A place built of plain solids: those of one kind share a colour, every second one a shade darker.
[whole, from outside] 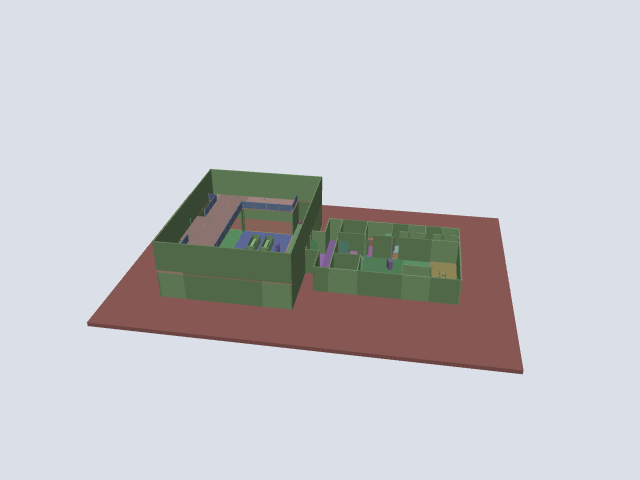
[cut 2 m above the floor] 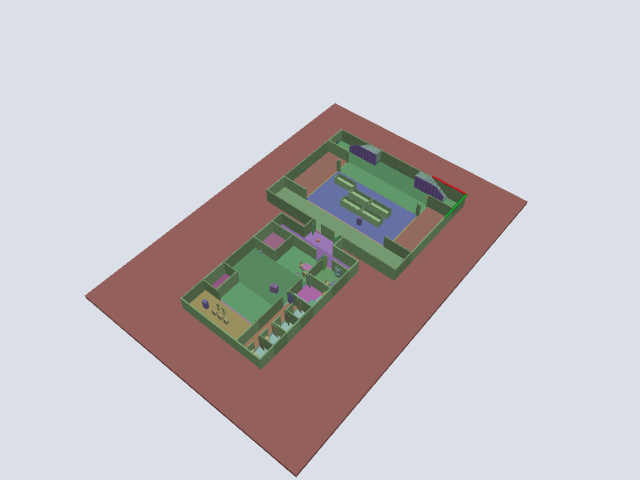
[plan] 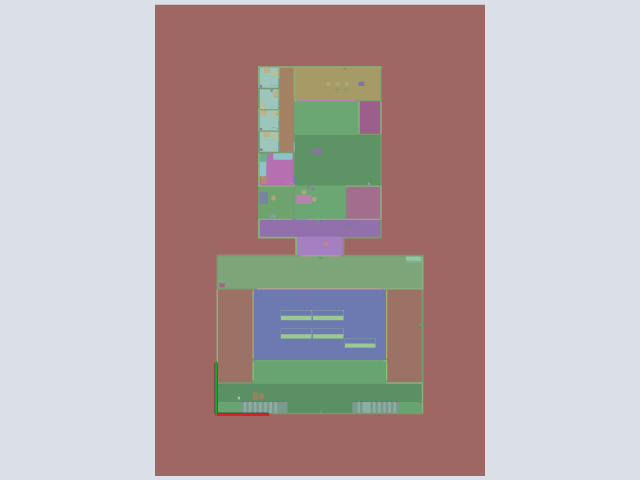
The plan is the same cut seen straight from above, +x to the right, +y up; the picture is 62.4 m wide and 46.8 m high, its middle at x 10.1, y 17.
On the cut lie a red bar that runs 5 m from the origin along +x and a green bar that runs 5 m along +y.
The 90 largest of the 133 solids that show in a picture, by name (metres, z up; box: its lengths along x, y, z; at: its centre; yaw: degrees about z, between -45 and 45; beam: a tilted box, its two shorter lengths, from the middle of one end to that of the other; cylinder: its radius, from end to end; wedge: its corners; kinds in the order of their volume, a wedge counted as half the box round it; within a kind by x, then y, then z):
{
 "under_1": {"box": [32.18, 45.95, 0.5], "at": [10.09, 16.98, -0.33]},
 "wall_1": {"box": [0.16, 2.83, 3.52], "at": [0.08, 1.57, 1.46]},
 "wall_2": {"box": [0.16, 9.05, 3.52], "at": [0.08, 7.64, 1.46]},
 "wall_3": {"box": [0.16, 15.24, 3.7], "at": [0.08, 7.78, 5.37]},
 "wall_4": {"box": [0.16, 3.1, 3.52], "at": [0.08, 13.85, 1.46]},
 "wall_5": {"box": [3.65, 0.13, 3.52], "at": [1.82, 3.06, 1.46]},
 "wall_6": {"box": [3.95, 0.13, 3.52], "at": [1.98, 12.23, 1.46]},
 "wall_7": {"box": [7.85, 0.031, 3.52], "at": [3.92, 15.54, 1.46]},
 "wall_8": {"box": [8.19, 0.13, 3.52], "at": [4.09, 15.46, 1.46]},
 "wall_9": {"box": [0.16, 1.63, 3.52], "at": [4.13, 18.12, 1.46]},
 "wall_10": {"box": [0.16, 3.12, 3.52], "at": [4.13, 20.63, 1.46]},
 "wall_11": {"box": [0.16, 3.15, 3.52], "at": [4.13, 23.89, 1.46]},
 "wall_12": {"box": [0.16, 1.95, 3.52], "at": [4.13, 26.57, 1.46]},
 "wall_13": {"box": [0.16, 1.95, 3.52], "at": [4.13, 28.66, 1.46]},
 "wall_14": {"box": [0.16, 1.95, 3.52], "at": [4.13, 30.73, 1.46]},
 "wall_15": {"box": [0.16, 1.95, 3.52], "at": [4.13, 32.81, 1.46]},
 "wall_16": {"box": [2.11, 0.13, 3.52], "at": [5.11, 27.61, 1.46]},
 "wall_17": {"box": [2.11, 0.13, 3.52], "at": [5.11, 29.7, 1.46]},
 "wall_18": {"box": [2.11, 0.13, 3.52], "at": [5.11, 31.77, 1.46]},
 "wall_19": {"box": [2.51, 0.13, 3.52], "at": [5.31, 19.0, 1.46]},
 "wall_20": {"box": [3.58, 0.13, 3.52], "at": [5.84, 22.25, 1.46]},
 "wall_21": {"box": [3.58, 0.13, 3.52], "at": [5.84, 25.54, 1.46]},
 "wall_22": {"box": [3.8, 0.16, 3.52], "at": [5.95, 17.23, 1.46]},
 "wall_23": {"box": [0.13, 3.12, 3.52], "at": [7.57, 20.63, 1.46]},
 "wall_24": {"box": [0.13, 2.2, 3.52], "at": [7.57, 24.37, 1.46]},
 "wall_25": {"box": [0.13, 3.95, 3.52], "at": [7.57, 28.52, 1.46]},
 "wall_26": {"box": [0.13, 3.16, 3.52], "at": [7.57, 32.21, 1.46]},
 "wall_27": {"box": [0.16, 1.59, 3.52], "at": [7.77, 16.36, 1.46]},
 "wall_28": {"box": [20.18, 0.16, 7.52], "at": [10.09, 0.08, 3.46]},
 "wall_29": {"box": [20.18, 0.16, 3.7], "at": [10.09, 15.48, 5.37]},
 "wall_30": {"box": [12.07, 0.16, 3.52], "at": [10.09, 33.87, 1.46]},
 "wall_31": {"box": [2.04, 0.13, 3.52], "at": [10.11, 15.46, 1.46]},
 "wall_32": {"box": [0.16, 1.59, 3.52], "at": [12.41, 16.36, 1.46]},
 "wall_33": {"box": [7.14, 0.13, 3.52], "at": [12.56, 19.0, 1.46]},
 "wall_34": {"box": [0.13, 3.12, 3.52], "at": [12.61, 20.63, 1.46]},
 "wall_35": {"box": [0.13, 3.13, 3.52], "at": [13.9, 28.93, 1.46]},
 "wall_36": {"box": [3.8, 0.16, 3.52], "at": [14.23, 17.23, 1.46]},
 "wall_37": {"box": [3.58, 0.13, 3.52], "at": [14.34, 22.25, 1.46]},
 "wall_38": {"box": [2.6, 0.13, 3.52], "at": [14.83, 30.57, 1.46]},
 "wall_39": {"box": [2.29, 0.13, 3.52], "at": [14.98, 27.3, 1.46]},
 "wall_40": {"box": [0.16, 1.63, 3.52], "at": [16.05, 18.12, 1.46]},
 "wall_41": {"box": [0.16, 3.12, 3.52], "at": [16.05, 20.63, 1.46]},
 "wall_42": {"box": [0.16, 4.92, 3.52], "at": [16.05, 24.78, 1.46]},
 "wall_43": {"box": [0.16, 3.13, 3.52], "at": [16.05, 28.93, 1.46]},
 "wall_44": {"box": [0.16, 3.16, 3.52], "at": [16.05, 32.21, 1.46]},
 "wall_45": {"box": [8.14, 0.13, 3.52], "at": [16.11, 15.46, 1.46]},
 "wall_46": {"box": [7.85, 0.031, 3.52], "at": [16.25, 15.54, 1.46]},
 "wall_47": {"box": [3.95, 0.13, 3.52], "at": [18.2, 12.23, 1.46]},
 "wall_48": {"box": [3.65, 0.13, 3.52], "at": [18.36, 3.06, 1.46]},
 "wall_49": {"box": [0.16, 2.83, 3.52], "at": [20.1, 1.57, 1.46]},
 "wall_50": {"box": [0.16, 9.05, 3.52], "at": [20.1, 7.64, 1.46]},
 "wall_51": {"box": [0.16, 15.24, 3.7], "at": [20.1, 7.78, 5.37]},
 "wall_52": {"box": [0.16, 3.1, 3.52], "at": [20.1, 13.85, 1.46]},
 "floor_chapel_1": {"box": [12.88, 6.88, 0.5], "at": [10.09, 8.73, -0.25]},
 "floor_dais_1": {"box": [19.86, 3.1, 0.64], "at": [10.09, 13.85, -0.18]},
 "floor_school_1": {"box": [4.91, 3.25, 0.5], "at": [10.09, 20.7, -0.25]},
 "floor_school_2": {"box": [6.2, 3.26, 0.5], "at": [10.73, 28.87, -0.25]},
 "floor_school_3": {"box": [8.33, 4.92, 0.5], "at": [11.8, 24.78, -0.25]},
 "floor_back_rows_1": {"box": [2.28, 1.05, 0.5], "at": [1.3, 0.69, -0.25]},
 "floor_back_rows_2": {"box": [6.3, 1.05, 0.5], "at": [10.09, 0.69, -0.25]},
 "floor_back_rows_3": {"box": [19.86, 1.78, 0.5], "at": [10.09, 2.1, -0.25]},
 "floor_back_rows_4": {"box": [12.88, 2.17, 0.5], "at": [10.09, 4.08, -0.25]},
 "floor_back_rows_5": {"box": [2.28, 1.05, 0.5], "at": [18.88, 0.69, -0.25]},
 "floor_side_1": {"box": [3.36, 9.05, 0.5], "at": [1.84, 7.64, -0.25]},
 "floor_side_2": {"box": [3.36, 9.05, 0.5], "at": [18.34, 7.64, -0.25]},
 "upper_floor_gallery_1": {"box": [3.49, 6.88, 0.16], "at": [1.91, 8.73, 3.44]},
 "upper_floor_gallery_2": {"box": [6.3, 1.05, 0.16], "at": [10.09, 0.69, 3.44]},
 "upper_floor_gallery_3": {"box": [19.86, 4.08, 0.16], "at": [10.09, 3.25, 3.44]},
 "floor_platform_1": {"box": [8.33, 3.16, 0.64], "at": [11.8, 32.21, -0.18]},
 "floor_passage_1": {"box": [4.48, 1.78, 0.5], "at": [10.09, 16.42, -0.25]},
 "floor_passage_2": {"box": [11.75, 1.63, 0.5], "at": [10.09, 18.12, -0.25]},
 "stair_1": {"box": [1.03, 1.05, 3.08], "at": [6.43, 0.68, 1.24]},
 "stair_2": {"box": [0.52, 1.05, 3.45], "at": [13.5, 0.68, 1.43]},
 "stair_3": {"box": [1.77, 1.05, 2.52], "at": [14.13, 0.68, 0.96]},
 "floor_wc_1": {"box": [1.82, 1.95, 0.5], "at": [5.12, 26.57, -0.25]},
 "floor_wc_2": {"box": [1.82, 1.95, 0.5], "at": [5.12, 28.66, -0.25]},
 "floor_wc_3": {"box": [1.82, 1.95, 0.5], "at": [5.12, 30.73, -0.25]},
 "floor_wc_4": {"box": [1.82, 1.95, 0.5], "at": [5.12, 32.81, -0.25]},
 "floor_back_lobby_1": {"box": [1.34, 8.19, 0.5], "at": [6.83, 29.7, -0.25]},
 "floor_kitchen_1": {"box": [3.29, 3.15, 0.5], "at": [5.86, 23.89, -0.25]},
 "floor_deacons_1": {"box": [3.29, 3.12, 0.5], "at": [14.32, 20.63, -0.25]},
 "floor_vestry_1": {"box": [3.29, 3.12, 0.5], "at": [5.86, 20.63, -0.25]},
 "floor_stack_store_1": {"box": [2.0, 3.13, 0.5], "at": [14.96, 28.93, -0.25]},
 "floor_gap_dais_step_1": {"box": [12.28, 0.13, 0.64], "at": [10.09, 12.23, -0.18]},
 "stair_guard_1": {"box": [12.88, 0.08, 0.92], "at": [10.09, 5.25, 3.98]},
 "fridge_1": {"box": [0.7, 0.75, 1.72], "at": [4.57, 25.0, 0.86]},
 "floor_gap_rear_open_1": {"box": [12.28, 0.13, 0.5], "at": [10.09, 5.22, -0.25]},
 "piano_upright_1": {"box": [1.5, 0.36, 1.22], "at": [19.24, 15.21, 0.75]},
 "wall_foot_1": {"box": [20.18, 0.16, 0.17], "at": [10.09, 15.48, 3.45]},
 "box_pew_1": {"box": [2.94, 0.4, 0.44], "at": [10.89, 9.41, 0.22]}
}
